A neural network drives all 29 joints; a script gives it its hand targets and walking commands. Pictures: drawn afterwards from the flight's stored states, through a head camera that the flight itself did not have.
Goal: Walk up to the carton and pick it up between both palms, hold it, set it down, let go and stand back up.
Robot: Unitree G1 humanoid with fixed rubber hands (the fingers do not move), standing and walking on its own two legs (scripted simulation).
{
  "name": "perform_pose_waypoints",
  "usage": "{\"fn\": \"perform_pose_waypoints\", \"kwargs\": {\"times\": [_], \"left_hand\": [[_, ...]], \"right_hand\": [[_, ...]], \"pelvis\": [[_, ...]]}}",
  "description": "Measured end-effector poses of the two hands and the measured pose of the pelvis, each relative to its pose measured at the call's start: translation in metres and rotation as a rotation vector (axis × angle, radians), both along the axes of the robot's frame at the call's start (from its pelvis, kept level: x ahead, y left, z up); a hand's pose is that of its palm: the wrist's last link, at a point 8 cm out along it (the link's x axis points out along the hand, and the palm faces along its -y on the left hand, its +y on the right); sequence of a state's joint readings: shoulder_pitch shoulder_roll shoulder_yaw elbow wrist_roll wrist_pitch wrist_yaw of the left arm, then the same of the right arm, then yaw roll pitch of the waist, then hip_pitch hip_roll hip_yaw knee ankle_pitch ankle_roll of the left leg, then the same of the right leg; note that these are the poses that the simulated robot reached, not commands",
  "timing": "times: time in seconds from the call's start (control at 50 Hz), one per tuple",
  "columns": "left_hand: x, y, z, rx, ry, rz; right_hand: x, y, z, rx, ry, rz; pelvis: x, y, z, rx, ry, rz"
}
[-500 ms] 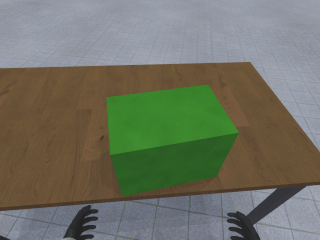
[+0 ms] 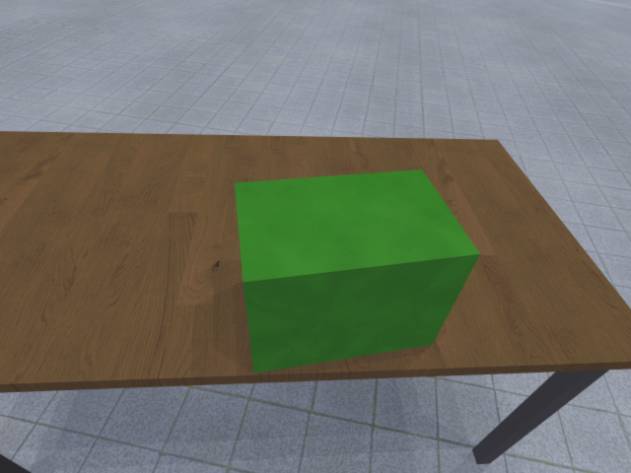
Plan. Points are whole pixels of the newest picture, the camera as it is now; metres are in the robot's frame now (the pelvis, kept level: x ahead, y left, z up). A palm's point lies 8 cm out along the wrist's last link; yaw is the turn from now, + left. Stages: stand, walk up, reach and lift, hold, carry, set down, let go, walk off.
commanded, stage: stand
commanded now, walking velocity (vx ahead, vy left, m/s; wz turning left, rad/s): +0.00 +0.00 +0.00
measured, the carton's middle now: (339, 269) +0.42 -0.03 +0.03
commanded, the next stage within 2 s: none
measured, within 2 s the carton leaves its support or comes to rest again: neither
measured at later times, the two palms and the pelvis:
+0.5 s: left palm out of the picture -0.06 +0.25 -0.13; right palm out of the picture -0.03 -0.25 -0.13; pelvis -0.04 +0.00 +0.00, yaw +0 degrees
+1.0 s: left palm out of the picture -0.02 +0.23 -0.14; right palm out of the picture -0.04 -0.26 -0.13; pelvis -0.03 -0.01 +0.00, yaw +1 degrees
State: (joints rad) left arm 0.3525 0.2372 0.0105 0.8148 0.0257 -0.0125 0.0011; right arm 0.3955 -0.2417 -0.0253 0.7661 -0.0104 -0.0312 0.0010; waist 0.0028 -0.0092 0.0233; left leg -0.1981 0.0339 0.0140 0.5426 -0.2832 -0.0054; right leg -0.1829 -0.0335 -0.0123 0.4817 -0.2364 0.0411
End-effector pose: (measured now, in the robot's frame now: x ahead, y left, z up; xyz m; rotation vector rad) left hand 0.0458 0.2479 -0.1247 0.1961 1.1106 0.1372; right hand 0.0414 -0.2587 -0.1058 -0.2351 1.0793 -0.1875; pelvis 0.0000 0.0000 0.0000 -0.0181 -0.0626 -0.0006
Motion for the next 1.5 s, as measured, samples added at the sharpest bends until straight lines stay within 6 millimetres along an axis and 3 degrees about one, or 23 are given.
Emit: {"fn": "perform_pose_waypoints", "kwargs": {"times": [0.28,0.44,0.56,0.72,0.96,1.5], "left_hand": [[-0.06,0.005,-0.009,-0.006,0.096,0.012],[-0.096,0.005,-0.01,0.007,0.171,0.041],[-0.108,-0.001,-0.01,0.009,0.201,0.055],[-0.102,-0.009,-0.01,0.005,0.19,0.063],[-0.074,-0.017,-0.012,-0.01,0.155,0.05],[-0.033,-0.025,-0.008,-0.009,0.162,0.057]], "right_hand": [[-0.046,0.018,-0.011,0.03,0.064,-0.004],[-0.065,0.013,-0.018,0.037,0.102,-0.02],[-0.075,0.006,-0.021,0.034,0.13,-0.029],[-0.083,0.0,-0.023,0.035,0.158,-0.037],[-0.08,0.0,-0.023,0.037,0.181,-0.048],[-0.024,0.005,-0.023,0.053,0.172,-0.018]], "pelvis": [[-0.031,0.008,-0.001,0.007,0.002,0.009],[-0.04,0.004,-0.003,0.011,0.013,0.007],[-0.044,0.0,-0.003,0.012,0.02,0.007],[-0.042,-0.006,-0.004,0.01,0.026,0.008],[-0.031,-0.011,-0.003,0.01,0.038,0.01],[0.003,-0.015,0.002,0.01,0.047,0.009]]}}
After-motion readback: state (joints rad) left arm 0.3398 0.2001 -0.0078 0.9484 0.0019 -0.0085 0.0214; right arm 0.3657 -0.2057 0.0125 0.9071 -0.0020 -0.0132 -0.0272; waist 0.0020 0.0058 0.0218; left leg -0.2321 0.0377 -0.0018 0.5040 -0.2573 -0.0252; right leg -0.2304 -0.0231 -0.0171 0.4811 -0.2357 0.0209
